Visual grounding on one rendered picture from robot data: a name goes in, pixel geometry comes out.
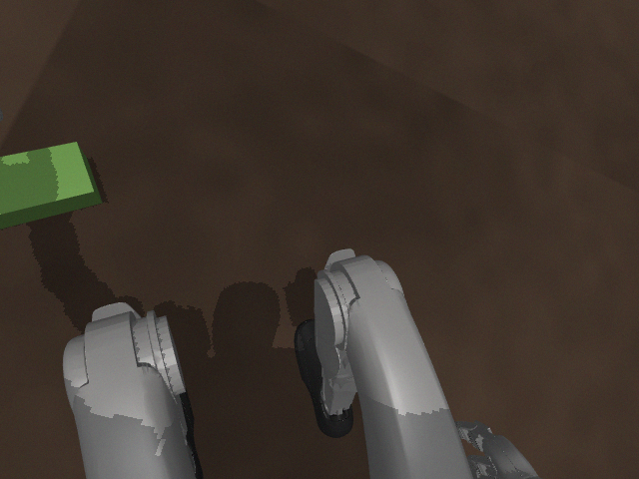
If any right robot hand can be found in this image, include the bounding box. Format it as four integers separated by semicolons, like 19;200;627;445
454;420;539;479

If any carton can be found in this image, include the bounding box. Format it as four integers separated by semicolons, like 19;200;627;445
0;142;102;230

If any left robot foot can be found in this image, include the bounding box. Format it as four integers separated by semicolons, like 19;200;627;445
180;389;204;479

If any right robot foot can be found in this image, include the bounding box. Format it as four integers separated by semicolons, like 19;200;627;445
295;319;353;438

